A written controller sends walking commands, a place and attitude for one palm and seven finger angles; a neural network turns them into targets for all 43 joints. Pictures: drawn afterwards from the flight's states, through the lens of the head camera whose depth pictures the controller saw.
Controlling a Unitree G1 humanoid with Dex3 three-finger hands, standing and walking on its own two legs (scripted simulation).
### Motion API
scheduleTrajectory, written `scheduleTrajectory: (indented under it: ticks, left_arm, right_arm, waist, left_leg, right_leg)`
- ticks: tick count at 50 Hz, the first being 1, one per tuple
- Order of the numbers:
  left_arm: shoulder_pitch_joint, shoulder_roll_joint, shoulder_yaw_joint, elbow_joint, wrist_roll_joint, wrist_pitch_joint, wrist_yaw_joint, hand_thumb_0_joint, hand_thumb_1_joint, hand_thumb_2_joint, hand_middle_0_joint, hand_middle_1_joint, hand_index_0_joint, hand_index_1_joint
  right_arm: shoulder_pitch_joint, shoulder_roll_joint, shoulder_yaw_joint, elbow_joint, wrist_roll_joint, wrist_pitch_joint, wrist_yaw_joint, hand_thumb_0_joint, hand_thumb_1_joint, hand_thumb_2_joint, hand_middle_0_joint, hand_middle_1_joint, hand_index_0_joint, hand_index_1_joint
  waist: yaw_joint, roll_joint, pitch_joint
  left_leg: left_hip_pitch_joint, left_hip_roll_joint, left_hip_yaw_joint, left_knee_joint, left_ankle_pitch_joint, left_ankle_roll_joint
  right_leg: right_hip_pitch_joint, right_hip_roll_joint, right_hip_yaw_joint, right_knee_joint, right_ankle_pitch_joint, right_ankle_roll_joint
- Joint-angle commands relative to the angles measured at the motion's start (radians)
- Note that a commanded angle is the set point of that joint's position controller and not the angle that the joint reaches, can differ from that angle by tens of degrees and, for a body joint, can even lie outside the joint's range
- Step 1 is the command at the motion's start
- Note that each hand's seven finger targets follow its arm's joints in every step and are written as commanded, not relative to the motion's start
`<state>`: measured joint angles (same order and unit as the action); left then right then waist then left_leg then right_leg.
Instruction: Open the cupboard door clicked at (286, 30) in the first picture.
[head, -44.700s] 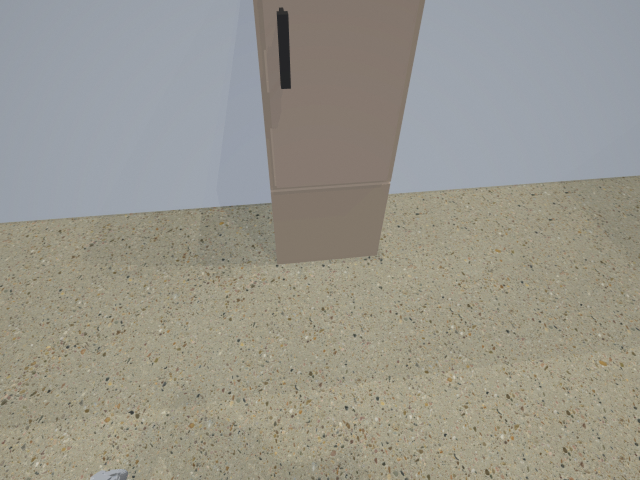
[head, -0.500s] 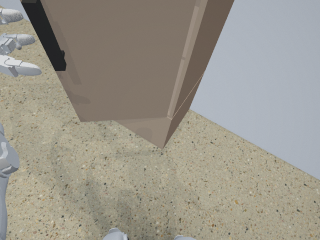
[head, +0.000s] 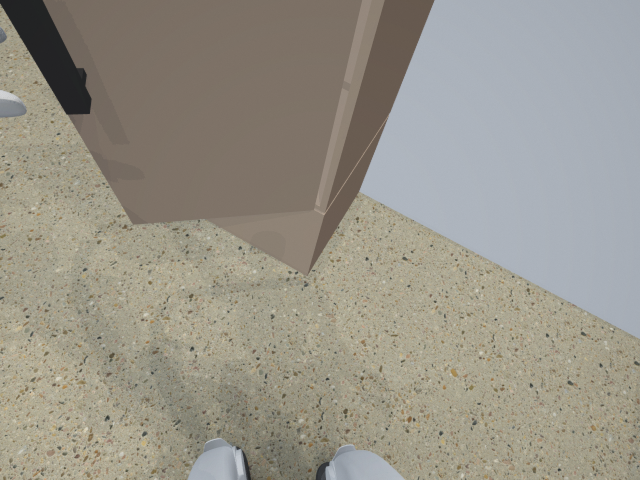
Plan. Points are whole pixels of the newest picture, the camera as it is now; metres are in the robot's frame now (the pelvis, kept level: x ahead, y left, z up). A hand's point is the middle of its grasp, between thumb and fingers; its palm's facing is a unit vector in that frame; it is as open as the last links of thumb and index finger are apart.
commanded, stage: move the hooked fingers beside the handle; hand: left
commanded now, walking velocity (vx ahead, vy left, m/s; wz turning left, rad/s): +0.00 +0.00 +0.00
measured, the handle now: (46, 27) +0.60 +0.22 +0.15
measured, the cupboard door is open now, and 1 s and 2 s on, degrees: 39 39 39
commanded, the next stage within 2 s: slide the fingers in behind the handle in 0.92 s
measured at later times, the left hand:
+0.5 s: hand out of the picture +0.53 +0.27 +0.16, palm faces +0.07 -1.00 -0.01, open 14.0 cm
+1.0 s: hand out of the picture +0.53 +0.26 +0.17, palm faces +0.06 -1.00 +0.01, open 14.0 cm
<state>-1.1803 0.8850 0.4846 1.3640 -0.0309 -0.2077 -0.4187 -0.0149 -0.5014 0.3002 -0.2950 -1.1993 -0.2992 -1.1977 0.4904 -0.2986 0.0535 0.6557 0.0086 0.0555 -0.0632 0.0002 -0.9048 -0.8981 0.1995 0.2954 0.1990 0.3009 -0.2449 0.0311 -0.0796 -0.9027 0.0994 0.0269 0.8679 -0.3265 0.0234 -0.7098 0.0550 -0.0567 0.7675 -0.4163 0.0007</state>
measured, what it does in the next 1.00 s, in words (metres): stands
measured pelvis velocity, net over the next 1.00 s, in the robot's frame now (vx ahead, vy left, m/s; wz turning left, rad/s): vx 0.00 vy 0.00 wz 0.01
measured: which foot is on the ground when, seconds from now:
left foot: down 0.00-1.00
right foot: down 0.00-1.00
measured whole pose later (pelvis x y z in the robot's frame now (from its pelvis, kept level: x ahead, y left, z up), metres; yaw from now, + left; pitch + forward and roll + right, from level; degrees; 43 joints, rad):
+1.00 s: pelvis +0.00 +0.00 +0.00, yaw +1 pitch +19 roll -5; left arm -1.17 0.82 0.47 1.36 -0.04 -0.21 -0.38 -0.01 -0.50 0.30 -0.30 -1.20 -0.30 -1.20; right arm 0.47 -0.30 0.05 0.66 0.01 0.05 -0.05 0.00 -0.90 -0.90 0.20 0.30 0.20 0.30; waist -0.24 0.04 -0.08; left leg -0.89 0.09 0.02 0.87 -0.32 0.02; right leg -0.69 0.05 -0.06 0.77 -0.42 0.00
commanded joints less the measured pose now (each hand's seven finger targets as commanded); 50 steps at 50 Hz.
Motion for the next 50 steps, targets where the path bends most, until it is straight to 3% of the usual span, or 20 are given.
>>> scheduleTrajectory:
  ticks: [1,3,6,9,10,11,13,14,18,19,21,23,25,30,34,37,40,42,45,50]
  left_arm:
    - [-0.406,0.256,0.012,-0.216,-0.036,-0.039,-0.019,0.0,-0.5,0.3,-0.3,-1.2,-0.3,-1.2]
    - [-0.404,0.207,-0.022,-0.192,-0.041,-0.021,-0.022,0.0,-0.5,0.3,-0.3,-1.2,-0.3,-1.2]
    - [-0.407,0.173,-0.026,-0.274,-0.05,-0.035,-0.012,0.0,-0.5,0.3,-0.3,-1.2,-0.3,-1.2]
    - [-0.412,0.154,-0.015,-0.302,-0.062,-0.047,0.004,0.0,-0.5,0.3,-0.3,-1.2,-0.3,-1.2]
    - [-0.41,0.166,0.006,-0.328,-0.068,-0.058,0.011,0.0,-0.5,0.3,-0.3,-1.2,-0.3,-1.2]
    - [-0.42,0.139,-0.013,-0.346,-0.065,-0.062,0.016,0.0,-0.5,0.3,-0.3,-1.2,-0.3,-1.2]
    - [-0.363,0.13,-0.001,-0.314,-0.063,-0.054,0.03,0.0,-0.5,0.3,-0.3,-1.2,-0.3,-1.2]
    - [-0.373,0.133,-0.002,-0.307,-0.06,-0.048,0.037,0.0,-0.5,0.3,-0.3,-1.2,-0.3,-1.2]
    - [-0.335,0.194,0.038,-0.299,-0.033,-0.045,0.065,0.0,-0.5,0.3,-0.3,-1.2,-0.3,-1.2]
    - [-0.334,0.169,0.019,-0.314,-0.031,-0.049,0.067,0.0,-0.5,0.3,-0.3,-1.2,-0.3,-1.2]
    - [-0.339,0.176,0.024,-0.328,-0.028,-0.067,0.07,0.0,-0.5,0.3,-0.3,-1.2,-0.3,-1.2]
    - [-0.385,0.17,0.008,-0.321,-0.037,-0.076,0.064,0.0,-0.5,0.3,-0.3,-1.2,-0.3,-1.2]
    - [-0.42,0.133,-0.017,-0.326,-0.054,-0.086,0.052,0.0,-0.5,0.3,-0.3,-1.2,-0.3,-1.2]
    - [-0.416,0.077,-0.06,-0.265,-0.069,-0.07,0.028,0.0,-0.5,0.3,-0.3,-1.2,-0.3,-1.2]
    - [-0.406,0.112,-0.057,-0.187,-0.062,-0.03,0.025,0.0,-0.5,0.3,-0.3,-1.2,-0.3,-1.2]
    - [-0.436,0.123,-0.056,-0.233,-0.05,-0.048,0.038,0.0,-0.5,0.3,-0.3,-1.2,-0.3,-1.2]
    - [-0.464,0.197,0.0,-0.285,-0.05,-0.083,0.048,0.0,-0.5,0.3,-0.3,-1.2,-0.3,-1.2]
    - [-0.495,0.168,-0.032,-0.289,-0.047,-0.09,0.049,0.0,-0.5,0.3,-0.3,-1.2,-0.3,-1.2]
    - [-0.472,0.258,0.03,-0.259,-0.04,-0.088,0.048,0.0,-0.5,0.3,-0.3,-1.2,-0.3,-1.2]
    - [-0.439,0.214,-0.011,-0.224,-0.025,-0.061,0.04,0.0,-0.5,0.3,-0.3,-1.2,-0.3,-1.2]
  right_arm:
    - [0.178,-0.203,-0.077,-0.039,0.003,-0.001,-0.015,0.0,-0.9,-0.9,0.2,0.3,0.2,0.3]
    - [0.181,-0.202,-0.077,-0.035,0.002,-0.001,-0.013,0.0,-0.9,-0.9,0.2,0.3,0.2,0.3]
    - [0.19,-0.201,-0.086,-0.035,-0.006,-0.005,-0.006,0.0,-0.9,-0.9,0.2,0.3,0.2,0.3]
    - [0.193,-0.198,-0.091,-0.03,-0.011,-0.006,0.002,0.0,-0.9,-0.9,0.2,0.3,0.2,0.3]
    - [0.198,-0.198,-0.092,-0.029,-0.014,-0.007,0.003,0.0,-0.9,-0.9,0.2,0.3,0.2,0.3]
    - [0.189,-0.195,-0.095,-0.032,-0.012,-0.007,0.008,0.0,-0.9,-0.9,0.2,0.3,0.2,0.3]
    - [0.181,-0.193,-0.095,-0.038,-0.012,-0.007,0.015,0.0,-0.9,-0.9,0.2,0.3,0.2,0.3]
    - [0.178,-0.195,-0.095,-0.037,-0.011,-0.005,0.015,0.0,-0.9,-0.9,0.2,0.3,0.2,0.3]
    - [0.165,-0.195,-0.091,-0.057,-0.009,0.001,0.017,0.0,-0.9,-0.9,0.2,0.3,0.2,0.3]
    - [0.156,-0.192,-0.091,-0.065,-0.009,0.0,0.02,0.0,-0.9,-0.9,0.2,0.3,0.2,0.3]
    - [0.146,-0.192,-0.092,-0.066,-0.008,0.001,0.02,0.0,-0.9,-0.9,0.2,0.3,0.2,0.3]
    - [0.144,-0.196,-0.091,-0.062,-0.004,0.002,0.015,0.0,-0.9,-0.9,0.2,0.3,0.2,0.3]
    - [0.14,-0.195,-0.09,-0.058,-0.003,-0.003,0.011,0.0,-0.9,-0.9,0.2,0.3,0.2,0.3]
    - [0.136,-0.194,-0.087,-0.041,0.002,-0.011,0.004,0.0,-0.9,-0.9,0.2,0.3,0.2,0.3]
    - [0.135,-0.198,-0.078,-0.042,0.008,-0.012,-0.004,0.0,-0.9,-0.9,0.2,0.3,0.2,0.3]
    - [0.139,-0.198,-0.079,-0.043,0.001,-0.018,-0.003,0.0,-0.9,-0.9,0.2,0.3,0.2,0.3]
    - [0.151,-0.201,-0.078,-0.041,-0.004,-0.018,-0.005,0.0,-0.9,-0.9,0.2,0.3,0.2,0.3]
    - [0.144,-0.198,-0.08,-0.038,-0.001,-0.02,-0.004,0.0,-0.9,-0.9,0.2,0.3,0.2,0.3]
    - [0.155,-0.205,-0.076,-0.036,0.002,-0.018,-0.009,0.0,-0.9,-0.9,0.2,0.3,0.2,0.3]
    - [0.164,-0.196,-0.073,-0.039,0.001,-0.015,-0.009,0.0,-0.9,-0.9,0.2,0.3,0.2,0.3]
  waist:
    - [0.027,0.221,-0.461]
    - [0.015,0.197,-0.401]
    - [0.027,0.251,-0.461]
    - [0.024,0.229,-0.465]
    - [0.037,0.237,-0.488]
    - [0.035,0.258,-0.5]
    - [0.046,0.22,-0.477]
    - [0.04,0.204,-0.453]
    - [0.065,0.191,-0.447]
    - [0.062,0.196,-0.449]
    - [0.06,0.207,-0.455]
    - [0.037,0.163,-0.428]
    - [0.026,0.177,-0.42]
    - [0.016,0.178,-0.406]
    - [0.013,0.13,-0.349]
    - [0.015,0.18,-0.39]
    - [0.022,0.178,-0.449]
    - [0.008,0.21,-0.449]
    - [0.024,0.177,-0.457]
    - [0.022,0.194,-0.432]
  left_leg:
    - [0.604,-0.039,-0.079,-0.036,0.376,0.019]
    - [0.588,-0.037,-0.086,-0.046,0.341,0.02]
    - [0.685,-0.032,-0.101,-0.049,0.409,0.011]
    - [0.708,-0.029,-0.11,-0.048,0.442,0.007]
    - [0.727,-0.029,-0.115,-0.048,0.479,0.006]
    - [0.754,-0.027,-0.117,-0.048,0.487,0.001]
    - [0.731,-0.029,-0.114,-0.051,0.477,0.002]
    - [0.707,-0.029,-0.11,-0.054,0.447,0.004]
    - [0.669,-0.035,-0.101,-0.058,0.452,0.005]
    - [0.671,-0.038,-0.098,-0.058,0.443,0.005]
    - [0.689,-0.036,-0.098,-0.051,0.452,0.004]
    - [0.665,-0.035,-0.104,-0.059,0.393,0.007]
    - [0.68,-0.036,-0.106,-0.061,0.381,0.008]
    - [0.684,-0.038,-0.111,-0.061,0.357,0.011]
    - [0.583,-0.043,-0.097,-0.066,0.292,0.018]
    - [0.616,-0.041,-0.101,-0.057,0.308,0.015]
    - [0.617,-0.042,-0.101,-0.049,0.328,0.018]
    - [0.631,-0.04,-0.1,-0.046,0.314,0.015]
    - [0.584,-0.044,-0.093,-0.042,0.298,0.021]
    - [0.585,-0.043,-0.092,-0.046,0.319,0.02]
  right_leg:
    - [-0.035,0.031,0.014,-0.105,0.344,-0.002]
    - [-0.068,0.033,0.005,-0.113,0.302,-0.003]
    - [-0.092,0.036,-0.003,-0.109,0.31,-0.011]
    - [-0.09,0.039,-0.009,-0.105,0.323,-0.012]
    - [-0.076,0.04,-0.012,-0.099,0.339,-0.017]
    - [-0.09,0.04,-0.012,-0.098,0.336,-0.014]
    - [-0.08,0.04,-0.016,-0.099,0.332,-0.014]
    - [-0.078,0.037,-0.014,-0.101,0.323,-0.012]
    - [-0.037,0.032,-0.009,-0.09,0.348,-0.012]
    - [-0.038,0.032,-0.008,-0.091,0.346,-0.01]
    - [-0.044,0.032,-0.003,-0.091,0.352,-0.01]
    - [-0.048,0.031,-0.002,-0.097,0.32,-0.008]
    - [-0.054,0.031,-0.001,-0.101,0.31,-0.011]
    - [-0.085,0.027,0.0,-0.111,0.284,-0.012]
    - [-0.068,0.019,0.007,-0.116,0.269,-0.004]
    - [-0.083,0.019,0.009,-0.109,0.263,-0.007]
    - [-0.04,0.022,0.015,-0.098,0.288,-0.008]
    - [-0.063,0.022,0.017,-0.104,0.275,-0.004]
    - [-0.016,0.023,0.023,-0.101,0.28,-0.004]
    - [-0.034,0.025,0.015,-0.102,0.291,-0.004]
